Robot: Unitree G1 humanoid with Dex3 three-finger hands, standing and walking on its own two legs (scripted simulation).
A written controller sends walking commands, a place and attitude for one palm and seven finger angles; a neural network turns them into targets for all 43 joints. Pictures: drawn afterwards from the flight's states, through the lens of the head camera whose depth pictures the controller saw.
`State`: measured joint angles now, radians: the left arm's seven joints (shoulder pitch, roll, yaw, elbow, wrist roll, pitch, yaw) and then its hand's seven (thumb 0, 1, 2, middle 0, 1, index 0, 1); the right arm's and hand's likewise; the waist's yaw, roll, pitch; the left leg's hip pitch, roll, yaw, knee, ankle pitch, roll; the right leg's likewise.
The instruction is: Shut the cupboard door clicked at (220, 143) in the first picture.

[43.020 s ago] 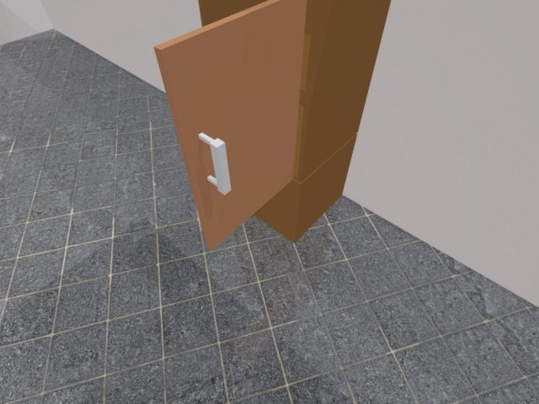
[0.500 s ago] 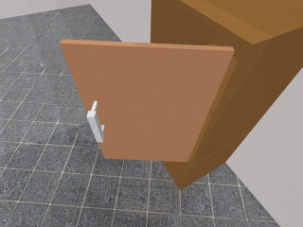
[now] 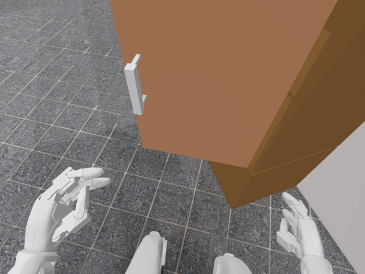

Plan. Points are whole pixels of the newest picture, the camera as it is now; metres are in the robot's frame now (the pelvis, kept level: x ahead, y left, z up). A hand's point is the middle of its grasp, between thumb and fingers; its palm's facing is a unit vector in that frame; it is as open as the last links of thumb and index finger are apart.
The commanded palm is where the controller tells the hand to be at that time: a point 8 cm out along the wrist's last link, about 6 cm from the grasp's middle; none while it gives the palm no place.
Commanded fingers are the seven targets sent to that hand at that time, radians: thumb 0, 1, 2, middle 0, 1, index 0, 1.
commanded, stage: raise the hand and make a fist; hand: left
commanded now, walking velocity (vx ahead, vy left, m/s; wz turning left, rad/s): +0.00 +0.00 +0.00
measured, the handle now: (138, 85) +0.51 +0.19 +0.10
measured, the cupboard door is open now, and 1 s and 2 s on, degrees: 59 59 59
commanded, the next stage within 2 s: bring the fist close to the handle in 1.34 s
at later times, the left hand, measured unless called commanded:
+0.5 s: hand (95, 197) +0.24 +0.21 +0.06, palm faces -0.16 -0.99 +0.00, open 3.3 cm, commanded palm +0.22 +0.27 +0.09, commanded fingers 0.00 0.90 0.90 -1.19 -1.38 -1.19 -1.38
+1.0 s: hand (75, 175) +0.25 +0.23 +0.12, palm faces -0.04 -1.00 -0.07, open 3.1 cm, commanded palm +0.23 +0.27 +0.10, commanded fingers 0.00 0.90 0.90 -1.30 -1.50 -1.30 -1.50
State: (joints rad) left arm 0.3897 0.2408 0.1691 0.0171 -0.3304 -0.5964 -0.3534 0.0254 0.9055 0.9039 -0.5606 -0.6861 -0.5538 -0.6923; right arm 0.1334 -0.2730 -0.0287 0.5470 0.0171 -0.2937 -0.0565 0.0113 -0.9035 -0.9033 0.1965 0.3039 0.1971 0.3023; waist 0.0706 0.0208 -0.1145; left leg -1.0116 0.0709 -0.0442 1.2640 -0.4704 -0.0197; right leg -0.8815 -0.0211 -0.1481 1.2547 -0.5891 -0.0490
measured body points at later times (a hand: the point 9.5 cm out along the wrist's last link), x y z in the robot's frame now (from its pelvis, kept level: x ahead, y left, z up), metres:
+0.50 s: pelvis +0.02 +0.05 +0.02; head +0.09 +0.06 +0.46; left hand +0.24 +0.26 +0.06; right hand +0.19 -0.20 -0.05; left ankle +0.08 +0.13 -0.63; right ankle +0.02 -0.10 -0.63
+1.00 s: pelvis +0.03 +0.03 +0.04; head +0.07 +0.04 +0.49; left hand +0.25 +0.28 +0.13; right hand +0.20 -0.19 -0.03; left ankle +0.08 +0.13 -0.63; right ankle +0.02 -0.10 -0.63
